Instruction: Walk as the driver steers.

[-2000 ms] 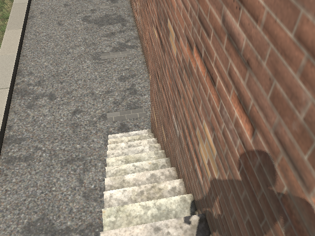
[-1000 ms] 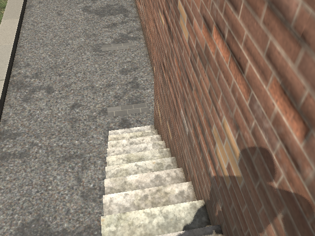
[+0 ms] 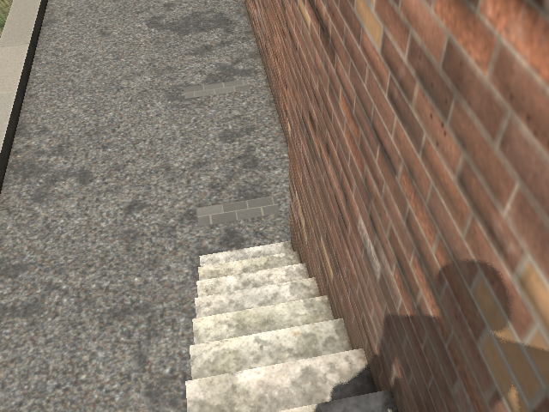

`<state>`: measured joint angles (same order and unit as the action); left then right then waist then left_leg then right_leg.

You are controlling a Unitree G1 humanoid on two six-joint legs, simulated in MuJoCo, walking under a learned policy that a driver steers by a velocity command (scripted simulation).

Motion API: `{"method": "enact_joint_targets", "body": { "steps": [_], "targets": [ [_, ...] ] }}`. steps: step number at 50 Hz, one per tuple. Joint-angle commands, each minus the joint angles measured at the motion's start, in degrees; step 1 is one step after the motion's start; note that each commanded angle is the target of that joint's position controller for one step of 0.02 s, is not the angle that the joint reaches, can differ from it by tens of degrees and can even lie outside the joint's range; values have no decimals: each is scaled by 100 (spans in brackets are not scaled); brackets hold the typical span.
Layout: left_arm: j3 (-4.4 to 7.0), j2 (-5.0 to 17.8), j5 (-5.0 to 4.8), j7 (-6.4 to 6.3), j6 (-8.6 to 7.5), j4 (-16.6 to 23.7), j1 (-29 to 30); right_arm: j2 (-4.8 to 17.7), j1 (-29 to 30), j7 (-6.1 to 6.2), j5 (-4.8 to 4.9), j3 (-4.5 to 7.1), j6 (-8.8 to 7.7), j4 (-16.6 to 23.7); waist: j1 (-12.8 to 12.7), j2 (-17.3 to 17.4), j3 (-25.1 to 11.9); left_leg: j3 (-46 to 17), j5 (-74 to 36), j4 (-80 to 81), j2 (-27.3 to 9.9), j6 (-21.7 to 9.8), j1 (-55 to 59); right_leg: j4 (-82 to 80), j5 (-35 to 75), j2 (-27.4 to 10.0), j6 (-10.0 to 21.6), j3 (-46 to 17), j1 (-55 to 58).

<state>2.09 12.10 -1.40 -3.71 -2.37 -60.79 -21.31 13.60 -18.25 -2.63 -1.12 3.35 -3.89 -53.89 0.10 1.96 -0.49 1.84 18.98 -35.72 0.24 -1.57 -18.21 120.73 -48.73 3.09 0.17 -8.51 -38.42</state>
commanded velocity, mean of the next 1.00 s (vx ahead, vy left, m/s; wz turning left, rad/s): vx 0.41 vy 0.00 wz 0.00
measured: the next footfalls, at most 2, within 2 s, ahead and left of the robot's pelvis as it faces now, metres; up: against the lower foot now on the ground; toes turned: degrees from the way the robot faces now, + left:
right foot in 0.44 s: +0.34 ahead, -0.18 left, -0.20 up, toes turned -2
left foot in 0.96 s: +0.51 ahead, +0.17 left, -0.39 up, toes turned +2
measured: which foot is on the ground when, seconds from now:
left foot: down 0.00-0.44, up 0.46-0.94, down 0.96-1.00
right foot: up 0.00-0.42, down 0.44-0.96, up 0.98-1.00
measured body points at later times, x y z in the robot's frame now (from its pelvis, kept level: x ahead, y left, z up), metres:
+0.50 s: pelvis +0.25 -0.06 -0.18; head +0.25 -0.11 +0.27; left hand +0.32 +0.23 -0.28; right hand +0.20 -0.32 -0.35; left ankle +0.08 +0.12 -0.62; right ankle +0.30 -0.17 -0.92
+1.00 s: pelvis +0.41 +0.03 -0.35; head +0.43 +0.02 +0.10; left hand +0.35 +0.27 -0.49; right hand +0.55 -0.20 -0.49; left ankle +0.47 +0.16 -1.10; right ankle +0.31 -0.16 -0.89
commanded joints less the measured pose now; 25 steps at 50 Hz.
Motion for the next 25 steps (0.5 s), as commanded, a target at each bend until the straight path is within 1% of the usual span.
{"method": "enact_joint_targets", "body": {
  "steps": [1, 2, 3, 4, 5, 6, 7, 8, 9, 10, 11, 12, 13, 14, 15, 16, 17, 18, 19, 20, 21, 22, 23, 24, 25],
  "targets": [
    [-183, -90, -442, -27, -120, 817, 218, 908, -1813, -119, -150, 88, -8, -622, 133, 31, -230, -3323, -2832, 937, -2846, -2070, 1894, -435, 935, -379, -67, -57, -3423],
    [-144, 182, -419, 33, 28, 822, 461, 258, -1177, -65, -321, -159, -40, -437, -53, -351, 262, -3070, -1641, 988, -2495, -1759, 1099, -1478, 2123, -440, -59, -385, -3396],
    [-133, 315, -242, 67, 143, 897, 471, 121, -635, -16, -438, -264, -46, -277, -261, -52, 337, -2932, -1367, 975, -2247, -1602, 312, -2001, 2695, -509, -102, -172, -2890],
    [-74, 511, 22, 144, 210, 1000, 399, 135, -67, 108, -328, -333, -92, -82, -610, -237, 482, -2372, -1918, 1270, -1892, -1445, -769, -3354, 3846, -597, -188, 96, -1805],
    [-110, 286, 232, 221, 235, 881, 142, 302, 68, 179, -253, -299, -82, -122, -759, -165, 158, -1677, -1911, 1223, -1410, -1128, -1264, -4723, 5044, -688, -142, 390, -434],
    [-127, 178, 311, 231, 222, 814, 182, 511, 24, 242, -151, -242, -97, -163, -668, 91, -23, -1197, -2146, 1464, -1199, -983, -1678, -5552, 5683, -559, -153, 663, 734],
    [-150, 78, 277, 280, 235, 597, -122, 815, -70, 274, -133, -147, -99, -321, -734, 626, -222, -1352, -2187, 1313, -1126, -1054, -1944, -4923, 6231, -412, -252, 771, 1645],
    [-137, 227, 152, 328, 161, 746, 367, 534, -306, 404, 60, -209, -137, -405, -528, 795, 166, -1741, -1695, 984, -1261, -1130, -695, -5338, 6601, -684, -256, 215, 288],
    [-92, 540, 79, 382, 145, 994, 1088, 317, -705, 471, 169, -257, -171, -532, -201, 843, 545, -1739, -1221, 756, -1206, -1049, 840, -6638, 6927, -691, -136, 36, -1301],
    [-111, 595, 173, 429, 70, 1244, 2014, 281, -1312, 557, 243, -215, -174, -648, 255, 976, 780, -2053, -746, 473, -1312, -923, 1700, -7297, 6726, -787, -78, -34, -2116],
    [-119, 553, 154, 521, -6, 1382, 2507, 268, -1738, 577, 195, -187, -159, -735, 490, 854, 842, -2303, -579, 384, -1502, -919, 2293, -7604, 6498, -812, -57, -77, -2591],
    [-186, 428, 221, 612, -70, 1476, 2821, 165, -1728, 659, 192, -189, -148, -626, 530, 649, 951, -2164, -28, 339, -1451, -824, 2257, -8464, 7022, -990, -55, -136, -2371],
    [-171, 460, 228, 600, -29, 1378, 2652, 250, -1560, 649, 148, -190, -71, -607, 579, 467, 1135, -1717, 470, 339, -1158, -717, 1062, -9159, 7600, -793, -134, 223, -1022],
    [-176, 362, 230, 571, 56, 1229, 2468, 492, -1253, 601, 141, -120, 82, -526, 628, 478, 961, -1332, 716, 404, -933, -654, -80, -9481, 7445, -508, -223, 633, 545],
    [-128, 439, 181, 571, 144, 1215, 2350, 675, -1261, 550, 101, -48, 163, -592, 701, 387, 1063, -1299, 1047, 330, -926, -643, -728, -9206, 7432, -438, -229, 757, 1248],
    [-84, 486, 88, 521, 226, 1191, 2145, 648, -1220, 542, 92, -39, 220, -601, 670, 515, 1185, -1336, 1162, 201, -867, -610, -783, -9290, 7274, -494, -226, 661, 1442],
    [-41, 514, 145, 441, 232, 1039, 1729, 525, -1024, 624, 143, -4, 303, -524, 595, 746, 1251, -1302, 963, -377, -648, -452, -347, -9872, 7087, -733, -195, 280, 1595],
    [84, 801, 190, 476, 230, 778, 1226, 477, -801, 638, 87, 28, 278, -497, 385, 565, 957, -1248, 810, -963, -580, -328, 41, -9926, 7886, -985, -148, 71, 1897],
    [198, 931, 180, 527, 196, 383, 190, 407, -345, 535, -92, 27, 289, -433, -93, 299, 490, -1131, 561, -2001, -422, -275, -6, -9363, 8118, -864, -173, 427, 2726],
    [334, 1104, 184, 559, 69, -81, -1066, 408, 89, 470, -36, 62, 302, -352, -742, 230, 193, -1005, -144, -3098, -222, -206, -204, -9266, 8346, -940, -235, 595, 3558],
    [368, 1038, 161, 442, -3, 56, -1108, 300, -110, 452, 174, -15, 292, -362, -865, -214, 274, -727, -401, -4051, 33, 1, 510, -11019, 7643, -978, -207, 965, 3172],
    [371, 1276, 277, 483, -96, -161, -1440, 172, -550, 473, 338, 43, 374, -689, -832, -889, 165, -820, 987, -6343, 452, 174, -476, -10276, 8044, -1409, 115, 612, 4309],
    [208, 1282, 421, 593, -36, -277, -1985, -282, -905, 469, 385, -3, 467, -821, -810, -1891, 34, -822, 3985, -8835, 1050, 308, -2112, -8395, 9824, -1723, 316, 621, 5115],
    [202, 1454, 144, 670, 31, -337, -2111, -381, -1741, 454, 344, 17, 461, -551, -281, -2761, -99, -994, 3875, -9535, 1037, 288, -3297, -7861, 10075, -2108, 846, -270, 5402],
    [130, 1303, -127, 704, 181, -199, -1873, -104, -1388, 500, 314, 10, 505, -209, -286, -2262, -309, -963, 3002, -8904, 811, 261, -3603, -8359, 8202, -2195, 1040, -579, 5103]
  ]
}}
Keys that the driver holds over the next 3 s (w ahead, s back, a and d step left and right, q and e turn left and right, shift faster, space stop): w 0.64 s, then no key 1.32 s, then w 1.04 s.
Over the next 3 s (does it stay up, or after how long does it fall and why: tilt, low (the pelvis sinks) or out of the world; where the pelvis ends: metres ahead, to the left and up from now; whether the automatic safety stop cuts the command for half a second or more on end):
stays up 0.73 0.00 -0.49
